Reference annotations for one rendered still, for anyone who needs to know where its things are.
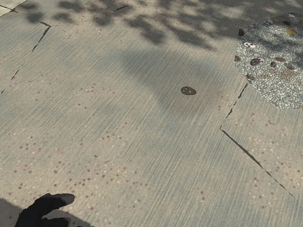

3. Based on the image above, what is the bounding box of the robot left hand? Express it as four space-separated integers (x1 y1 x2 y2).
15 193 82 227

